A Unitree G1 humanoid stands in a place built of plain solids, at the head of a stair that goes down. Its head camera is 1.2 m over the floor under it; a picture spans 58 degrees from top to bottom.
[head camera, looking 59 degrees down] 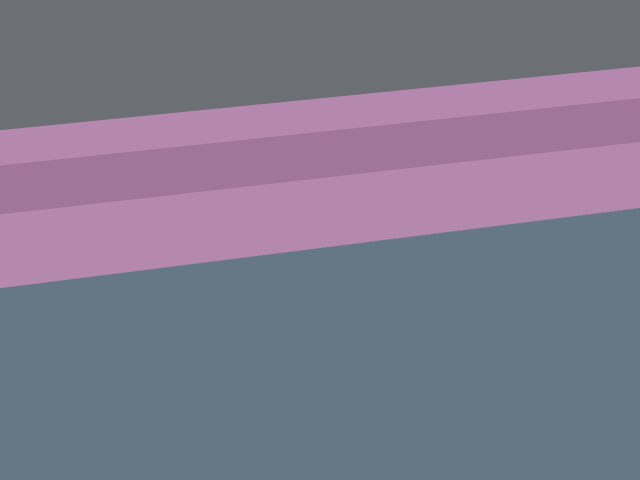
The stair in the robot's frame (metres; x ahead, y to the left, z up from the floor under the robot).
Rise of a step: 0.15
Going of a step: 0.41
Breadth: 6.95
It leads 8 degrees to the left of straight ahead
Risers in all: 4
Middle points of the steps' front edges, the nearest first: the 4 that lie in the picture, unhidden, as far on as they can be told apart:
0.80 -0.74 0.00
1.20 -0.68 -0.15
1.60 -0.62 -0.31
2.01 -0.56 -0.46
